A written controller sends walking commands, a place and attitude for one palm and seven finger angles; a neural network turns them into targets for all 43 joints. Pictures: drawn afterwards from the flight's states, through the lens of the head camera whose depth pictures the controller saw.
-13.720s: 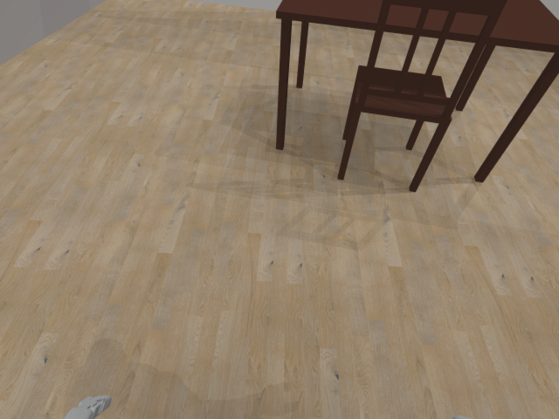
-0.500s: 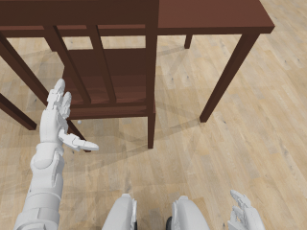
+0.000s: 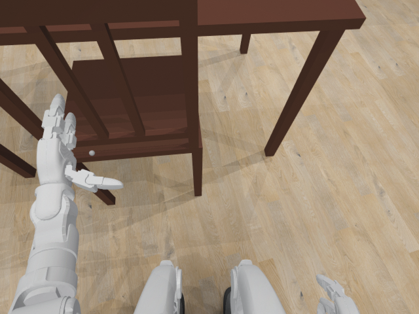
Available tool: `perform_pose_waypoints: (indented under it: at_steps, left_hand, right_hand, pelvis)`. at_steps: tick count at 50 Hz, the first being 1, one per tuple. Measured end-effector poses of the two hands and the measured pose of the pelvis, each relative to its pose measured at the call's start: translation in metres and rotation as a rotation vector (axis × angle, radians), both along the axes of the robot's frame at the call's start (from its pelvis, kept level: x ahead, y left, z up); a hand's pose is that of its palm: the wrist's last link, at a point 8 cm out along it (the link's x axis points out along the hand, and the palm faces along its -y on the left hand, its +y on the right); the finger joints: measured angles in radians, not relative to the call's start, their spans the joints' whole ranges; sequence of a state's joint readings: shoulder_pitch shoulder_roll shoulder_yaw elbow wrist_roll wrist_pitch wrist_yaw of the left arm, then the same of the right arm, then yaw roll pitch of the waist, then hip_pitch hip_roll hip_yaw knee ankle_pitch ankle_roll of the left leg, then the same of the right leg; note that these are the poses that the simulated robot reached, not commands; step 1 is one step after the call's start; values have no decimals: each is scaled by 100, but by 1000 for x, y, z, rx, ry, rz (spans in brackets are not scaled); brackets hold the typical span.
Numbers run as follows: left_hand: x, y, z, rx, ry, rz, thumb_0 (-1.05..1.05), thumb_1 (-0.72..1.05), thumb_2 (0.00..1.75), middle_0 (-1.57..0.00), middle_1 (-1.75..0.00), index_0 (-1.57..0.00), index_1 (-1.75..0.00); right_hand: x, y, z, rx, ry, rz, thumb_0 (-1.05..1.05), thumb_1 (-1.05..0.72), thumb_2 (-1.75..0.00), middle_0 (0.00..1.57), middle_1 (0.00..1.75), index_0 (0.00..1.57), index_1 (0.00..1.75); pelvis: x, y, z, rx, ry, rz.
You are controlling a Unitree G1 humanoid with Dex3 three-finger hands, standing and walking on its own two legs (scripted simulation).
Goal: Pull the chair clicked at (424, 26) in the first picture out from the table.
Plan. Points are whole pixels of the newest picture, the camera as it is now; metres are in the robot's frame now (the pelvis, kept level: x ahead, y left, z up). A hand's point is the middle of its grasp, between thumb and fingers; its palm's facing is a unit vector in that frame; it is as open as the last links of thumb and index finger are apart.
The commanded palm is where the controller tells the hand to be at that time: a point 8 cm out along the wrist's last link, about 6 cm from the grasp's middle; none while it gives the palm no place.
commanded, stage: aim the fingers beside a spindle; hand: left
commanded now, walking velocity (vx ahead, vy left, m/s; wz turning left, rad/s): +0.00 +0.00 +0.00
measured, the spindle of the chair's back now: (78, 94) +0.52 +0.27 +0.04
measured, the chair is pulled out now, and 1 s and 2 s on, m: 0.00 0.00 0.00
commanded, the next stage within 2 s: none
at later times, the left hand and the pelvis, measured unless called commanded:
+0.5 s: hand (85, 159) +0.38 +0.23 +0.03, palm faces +0.16 -0.99 -0.05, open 16.9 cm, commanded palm +0.35 +0.27 +0.03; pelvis +0.00 +0.00 +0.00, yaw +1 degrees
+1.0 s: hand (85, 162) +0.38 +0.23 +0.03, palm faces +0.13 -0.99 -0.03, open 16.9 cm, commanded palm +0.35 +0.27 +0.03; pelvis +0.00 +0.01 +0.00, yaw +1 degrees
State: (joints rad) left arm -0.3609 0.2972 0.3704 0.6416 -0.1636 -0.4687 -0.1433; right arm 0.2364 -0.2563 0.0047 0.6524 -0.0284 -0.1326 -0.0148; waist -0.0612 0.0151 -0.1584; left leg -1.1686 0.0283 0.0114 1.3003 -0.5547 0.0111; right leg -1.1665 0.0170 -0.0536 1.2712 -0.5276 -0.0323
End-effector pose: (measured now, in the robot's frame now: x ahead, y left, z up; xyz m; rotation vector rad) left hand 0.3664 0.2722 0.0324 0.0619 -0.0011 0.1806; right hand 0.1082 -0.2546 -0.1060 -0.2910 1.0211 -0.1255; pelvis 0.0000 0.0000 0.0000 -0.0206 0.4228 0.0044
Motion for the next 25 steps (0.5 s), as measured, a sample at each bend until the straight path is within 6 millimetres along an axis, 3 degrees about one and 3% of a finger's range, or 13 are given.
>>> perform_pose_waypoints:
  at_steps: [4,11,15,21,25]
  left_hand:
    - [-6,5,8,15,-9,-8,-2,-50,30,-6,-8,-6,-8]
    - [-9,-8,-10,-45,49,-59,-2,-50,30,-6,-8,-6,-8]
    - [-9,-12,-9,-35,11,-47,-2,-50,30,-6,-8,-6,-8]
    - [-9,2,7,10,-27,-14,-2,-50,30,-6,-8,-7,-8]
    - [-12,9,1,-12,27,-21,-2,-50,30,-6,-8,-6,-8]
  right_hand:
    - [3,2,1,8,3,10,1,-90,-90,20,30,21,30]
    - [13,0,4,-12,-26,27,1,-90,-90,21,30,21,30]
    - [18,-1,6,-23,-47,31,1,-90,-90,21,30,21,30]
    - [20,1,6,-10,-60,29,1,-90,-90,20,30,21,30]
    - [17,4,5,-1,-51,31,1,-90,-90,20,30,21,30]
  pelvis:
    - [0,-1,3,-2,-11,9]
    - [-2,-1,1,-7,-10,21]
    - [-4,-1,0,-7,-11,15]
    - [-4,-1,0,-5,-20,12]
    - [-5,-1,1,-6,-20,18]
